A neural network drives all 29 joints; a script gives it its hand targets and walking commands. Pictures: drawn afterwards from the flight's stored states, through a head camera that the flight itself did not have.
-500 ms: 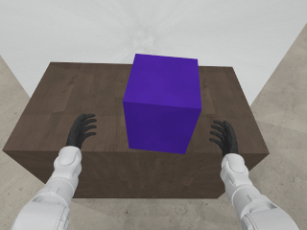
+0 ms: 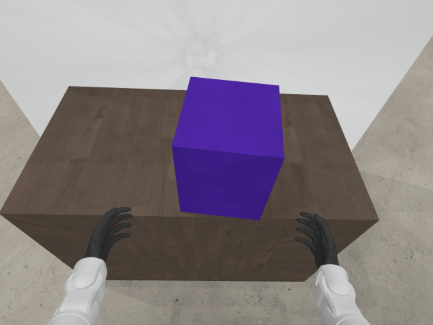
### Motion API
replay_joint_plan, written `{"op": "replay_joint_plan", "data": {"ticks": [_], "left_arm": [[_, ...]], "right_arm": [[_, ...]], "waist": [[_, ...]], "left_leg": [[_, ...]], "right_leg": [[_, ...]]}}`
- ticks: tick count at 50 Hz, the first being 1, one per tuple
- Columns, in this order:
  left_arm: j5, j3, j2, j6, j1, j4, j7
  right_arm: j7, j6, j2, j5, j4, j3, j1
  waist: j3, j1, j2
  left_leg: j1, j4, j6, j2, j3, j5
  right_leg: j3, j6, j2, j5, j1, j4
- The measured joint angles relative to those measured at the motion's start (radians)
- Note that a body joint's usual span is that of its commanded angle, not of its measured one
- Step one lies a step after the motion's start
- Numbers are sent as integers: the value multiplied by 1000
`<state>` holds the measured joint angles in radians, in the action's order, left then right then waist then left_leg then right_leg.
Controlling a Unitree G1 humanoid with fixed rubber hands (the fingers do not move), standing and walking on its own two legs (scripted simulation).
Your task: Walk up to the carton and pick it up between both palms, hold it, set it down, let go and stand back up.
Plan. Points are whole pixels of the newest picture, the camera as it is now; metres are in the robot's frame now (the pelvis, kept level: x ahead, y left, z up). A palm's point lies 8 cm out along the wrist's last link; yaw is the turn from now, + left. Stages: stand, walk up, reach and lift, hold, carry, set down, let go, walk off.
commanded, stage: set down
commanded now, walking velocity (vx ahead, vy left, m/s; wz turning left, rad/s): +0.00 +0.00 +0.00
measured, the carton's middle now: (226, 152) +0.49 -0.01 -0.01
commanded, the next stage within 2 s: let go in 0.92 s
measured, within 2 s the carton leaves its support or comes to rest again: neither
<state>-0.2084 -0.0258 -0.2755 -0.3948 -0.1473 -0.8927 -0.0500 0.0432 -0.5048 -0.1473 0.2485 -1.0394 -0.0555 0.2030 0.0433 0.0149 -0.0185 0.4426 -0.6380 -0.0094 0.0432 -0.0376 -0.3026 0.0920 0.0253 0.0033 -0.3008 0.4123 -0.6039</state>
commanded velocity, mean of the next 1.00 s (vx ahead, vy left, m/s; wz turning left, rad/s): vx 0.00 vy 0.00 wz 0.00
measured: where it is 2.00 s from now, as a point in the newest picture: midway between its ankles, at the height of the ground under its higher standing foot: outside the picture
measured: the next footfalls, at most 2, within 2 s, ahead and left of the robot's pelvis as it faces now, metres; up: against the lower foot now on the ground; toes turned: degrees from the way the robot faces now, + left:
none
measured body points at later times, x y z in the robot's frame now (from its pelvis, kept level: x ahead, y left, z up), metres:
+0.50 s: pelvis +0.02 -0.01 +0.02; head +0.03 +0.00 +0.47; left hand +0.22 +0.23 -0.06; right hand +0.22 -0.21 -0.06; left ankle +0.01 +0.12 -0.73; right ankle +0.00 -0.10 -0.73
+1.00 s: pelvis +0.01 -0.01 +0.02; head +0.01 +0.01 +0.47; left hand +0.18 +0.21 -0.08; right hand +0.16 -0.24 -0.07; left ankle +0.01 +0.12 -0.73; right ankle +0.00 -0.10 -0.73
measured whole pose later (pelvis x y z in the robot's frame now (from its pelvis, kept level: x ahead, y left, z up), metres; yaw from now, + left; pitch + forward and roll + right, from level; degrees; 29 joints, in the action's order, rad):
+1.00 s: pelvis +0.01 -0.01 +0.02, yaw -2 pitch -4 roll +0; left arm -0.01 -0.01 -0.21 0.11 0.17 -0.56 0.01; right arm -0.03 -0.17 -0.16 -0.01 -0.76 0.04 -0.16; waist -0.07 0.00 -0.03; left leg 0.09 -0.35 -0.01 0.04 -0.08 -0.20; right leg 0.05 0.03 -0.01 -0.20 0.09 -0.36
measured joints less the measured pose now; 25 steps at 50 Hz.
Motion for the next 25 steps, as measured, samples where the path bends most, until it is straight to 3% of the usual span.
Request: {"op": "replay_joint_plan", "data": {"ticks": [13,25], "left_arm": [[83,26,5,190,142,147,1],[146,61,39,288,266,234,-12]], "right_arm": [[-10,126,-5,-67,150,4,-188],[2,168,14,-150,219,14,-295]], "waist": [[-68,-16,-22],[-100,-26,-6]], "left_leg": [[-259,182,-10,-4,-12,42],[-343,248,-11,-4,-18,65]], "right_leg": [[-10,3,-6,29,-242,154],[-16,3,-11,55,-325,223]]}}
